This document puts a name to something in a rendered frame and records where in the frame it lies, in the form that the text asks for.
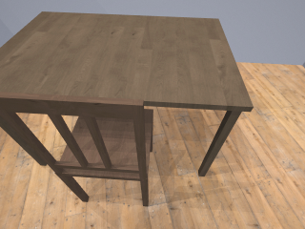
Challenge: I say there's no table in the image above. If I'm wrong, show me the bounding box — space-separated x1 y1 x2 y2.
0 11 254 177

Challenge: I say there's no chair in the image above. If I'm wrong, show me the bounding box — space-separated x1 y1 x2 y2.
0 92 153 207

